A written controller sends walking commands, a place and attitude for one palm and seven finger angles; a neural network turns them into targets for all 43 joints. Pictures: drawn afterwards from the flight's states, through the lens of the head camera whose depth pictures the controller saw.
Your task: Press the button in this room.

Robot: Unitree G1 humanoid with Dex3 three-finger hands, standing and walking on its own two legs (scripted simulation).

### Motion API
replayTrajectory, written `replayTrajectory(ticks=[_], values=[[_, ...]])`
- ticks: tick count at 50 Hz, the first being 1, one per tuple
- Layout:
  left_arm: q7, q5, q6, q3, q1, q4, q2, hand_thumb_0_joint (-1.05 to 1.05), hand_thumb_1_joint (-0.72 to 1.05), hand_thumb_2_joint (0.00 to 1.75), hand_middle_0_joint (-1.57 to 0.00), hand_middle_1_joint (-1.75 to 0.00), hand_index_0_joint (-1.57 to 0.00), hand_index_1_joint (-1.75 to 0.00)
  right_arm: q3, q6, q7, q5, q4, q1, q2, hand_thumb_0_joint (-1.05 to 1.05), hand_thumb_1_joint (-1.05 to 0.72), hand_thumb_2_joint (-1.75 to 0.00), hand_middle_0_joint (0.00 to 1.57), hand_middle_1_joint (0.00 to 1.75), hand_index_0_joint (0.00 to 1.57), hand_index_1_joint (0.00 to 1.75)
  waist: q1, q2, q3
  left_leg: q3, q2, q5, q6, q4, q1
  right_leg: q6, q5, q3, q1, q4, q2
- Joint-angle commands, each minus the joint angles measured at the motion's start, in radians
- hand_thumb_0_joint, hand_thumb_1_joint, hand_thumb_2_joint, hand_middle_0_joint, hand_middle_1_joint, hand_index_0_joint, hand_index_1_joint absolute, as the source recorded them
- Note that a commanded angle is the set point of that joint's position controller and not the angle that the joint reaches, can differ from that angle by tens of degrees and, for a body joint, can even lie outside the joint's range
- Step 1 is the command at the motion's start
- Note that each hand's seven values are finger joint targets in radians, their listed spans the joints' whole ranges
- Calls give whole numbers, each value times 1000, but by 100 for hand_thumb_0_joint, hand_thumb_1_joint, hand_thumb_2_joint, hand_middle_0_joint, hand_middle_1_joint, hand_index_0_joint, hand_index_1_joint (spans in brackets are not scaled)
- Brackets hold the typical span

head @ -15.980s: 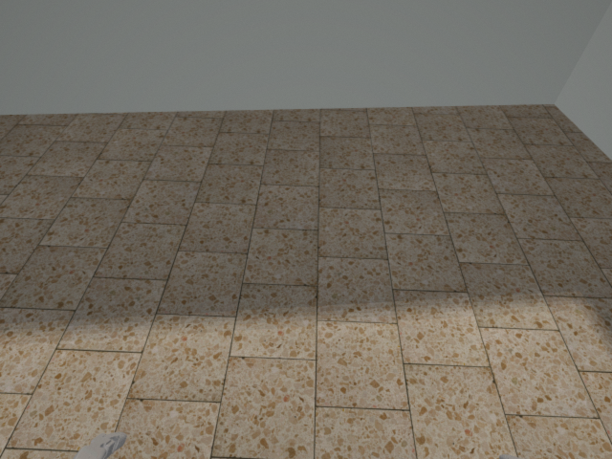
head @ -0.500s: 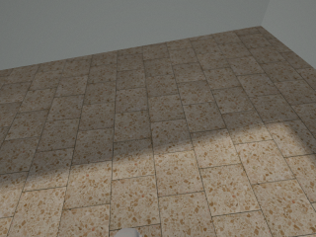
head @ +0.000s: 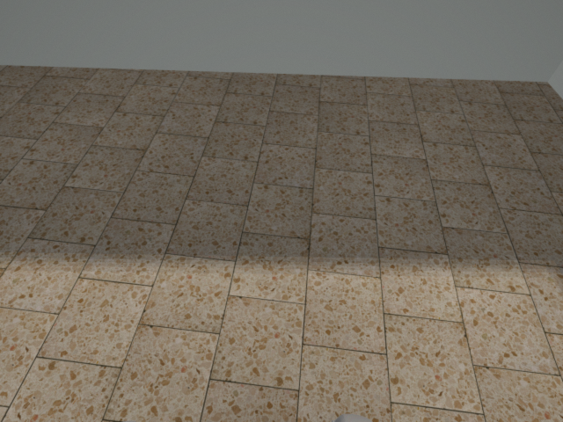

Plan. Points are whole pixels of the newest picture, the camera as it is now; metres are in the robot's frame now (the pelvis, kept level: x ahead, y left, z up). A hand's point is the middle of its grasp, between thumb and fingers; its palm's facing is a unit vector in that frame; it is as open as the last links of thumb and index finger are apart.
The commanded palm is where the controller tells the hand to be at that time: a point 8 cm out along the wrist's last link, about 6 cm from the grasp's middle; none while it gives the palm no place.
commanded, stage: turn or walk to find it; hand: left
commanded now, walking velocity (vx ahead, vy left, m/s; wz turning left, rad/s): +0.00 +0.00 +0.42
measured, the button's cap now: out of the picture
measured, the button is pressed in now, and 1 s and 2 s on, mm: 0 0 0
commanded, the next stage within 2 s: stand and wait in 0.18 s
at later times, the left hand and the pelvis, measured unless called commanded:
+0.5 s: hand out of the picture -0.02 +0.13 -0.16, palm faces +0.11 -0.96 -0.24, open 7.3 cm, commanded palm none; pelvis -0.02 -0.05 +0.00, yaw +3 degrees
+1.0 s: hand out of the picture +0.05 +0.14 -0.17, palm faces -0.16 -0.94 -0.31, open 7.3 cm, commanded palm none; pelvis -0.07 -0.07 -0.02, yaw -12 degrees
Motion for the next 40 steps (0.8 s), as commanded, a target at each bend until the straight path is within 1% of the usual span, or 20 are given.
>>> replayTrajectory(ticks=[1,4,6,7,8,9,11,13,15,19,22,26,28,29,30,31,32,33,36,40], values=[[3,-9,-26,9,-47,-98,57,0,90,90,-20,-30,-20,-30,-59,-1,-9,-4,-44,70,-213,0,-90,-90,20,30,20,30,-40,159,-98,-270,259,488,146,-88,105,-8,-37,1,-11,-143,21],[6,-15,-33,10,21,-85,58,0,90,90,-20,-30,-20,-30,-62,5,-6,-4,-58,29,-217,0,-90,-90,20,30,20,30,-5,179,-114,-291,229,443,126,-53,18,-20,43,-16,135,-329,48],[8,-12,-50,17,96,-68,85,0,90,90,-20,-30,-20,-30,-63,5,-2,6,-61,18,-195,0,-90,-90,20,30,20,30,36,99,-147,-257,162,304,60,40,-83,-26,248,-10,326,-586,28],[15,2,-62,29,124,-64,151,0,90,90,-20,-30,-20,-30,-56,3,4,15,-69,39,-140,0,-90,-90,20,30,20,30,44,-84,-176,-163,72,61,-5,172,-239,-70,279,140,475,-665,-144],[19,10,-66,45,136,-70,226,0,90,90,-20,-30,-20,-30,-48,3,4,13,-102,15,-99,0,-90,-90,20,30,20,30,60,-311,-138,-30,-51,-330,-61,392,-380,-192,434,377,467,-686,-372],[21,2,-60,39,128,-83,216,0,90,90,-20,-30,-20,-30,-61,15,3,8,-101,-3,-148,0,-90,-90,20,30,20,30,63,-208,-118,-72,-9,-365,-53,568,-335,-261,434,343,323,-692,-411],[27,0,-56,33,7,-101,145,0,90,90,-20,-30,-20,-30,-65,36,7,2,-50,36,-132,0,-90,-90,20,30,20,30,7,-176,-31,-91,23,-255,-48,705,-311,-239,230,271,176,-736,-305],[20,1,-67,8,-15,-95,88,0,90,90,-20,-30,-20,-30,-50,34,11,1,-3,88,-105,0,-90,-90,20,30,20,30,-20,-121,-22,-61,33,-155,-57,687,-266,-204,310,143,171,-704,-204],[15,3,-74,-5,15,-75,70,0,90,90,-20,-30,-20,-30,-41,32,9,2,17,109,-86,0,-90,-90,20,30,20,30,-20,-149,-32,-29,44,-109,-63,582,-210,-186,345,97,171,-701,-151],[7,7,-74,2,108,-19,90,0,90,90,-20,-30,-20,-30,-28,18,-2,4,23,66,-85,0,-90,-90,20,30,20,30,21,-207,-53,30,58,-152,-76,349,-167,-219,463,163,262,-691,-141],[7,8,-67,23,168,12,119,0,90,90,-20,-30,-20,-30,-22,7,-16,10,14,1,-84,0,-90,-90,20,30,20,30,58,-171,-83,44,54,-212,-78,260,-161,-264,653,251,338,-648,-170],[10,3,-53,40,133,28,135,0,90,90,-20,-30,-20,-30,-20,-3,-32,22,31,37,-84,0,-90,-90,20,30,20,30,26,-139,-141,51,47,-152,-73,88,-58,-256,721,299,341,-586,-162],[7,-7,-43,38,94,21,120,0,90,90,-20,-30,-20,-30,-22,-17,-38,24,50,93,-94,0,-90,-90,20,30,20,30,-9,-110,-172,62,66,10,-56,-92,138,-194,630,257,224,-533,-104],[4,-13,-39,33,77,10,88,0,90,90,-20,-30,-20,-30,-28,-27,-42,21,54,118,-131,0,-90,-90,20,30,20,30,-30,-10,-187,-9,157,60,-28,-143,258,-153,500,197,102,-458,-34],[-6,-17,-34,25,81,-6,43,0,90,90,-20,-30,-20,-30,-41,-26,-45,11,39,93,-196,0,-90,-90,20,30,20,30,-20,208,-156,-183,331,192,43,-161,311,-102,193,92,-67,-334,70],[-7,-10,-25,27,64,-10,45,0,90,90,-20,-30,-20,-30,-45,-15,-44,9,16,60,-211,0,-90,-90,20,30,20,30,-19,249,-101,-193,439,272,112,-182,208,-76,-99,40,-87,-155,78],[-10,-2,-11,34,50,-9,56,0,90,90,-20,-30,-20,-30,-38,-13,-49,3,13,33,-192,0,-90,-90,20,30,20,30,-13,207,-58,-143,429,301,142,-183,129,-61,-108,62,-83,-23,71],[-11,2,5,43,63,2,64,0,90,90,-20,-30,-20,-30,-31,-14,-53,3,4,-5,-167,0,-90,-90,20,30,20,30,9,246,-22,-103,400,303,138,-190,72,-49,-83,81,-94,65,63],[-24,6,9,49,83,4,54,0,90,90,-20,-30,-20,-30,-37,-15,-45,1,-25,-51,-158,0,-90,-90,20,30,20,30,32,157,17,1,343,321,118,-150,45,-40,-29,42,-121,172,48],[-32,2,6,36,26,-39,28,0,90,90,-20,-30,-20,-30,-58,-15,-35,-5,-17,14,-179,0,-90,-90,20,30,20,30,-6,174,3,55,347,356,117,-111,99,-28,-33,-14,-84,10,29]])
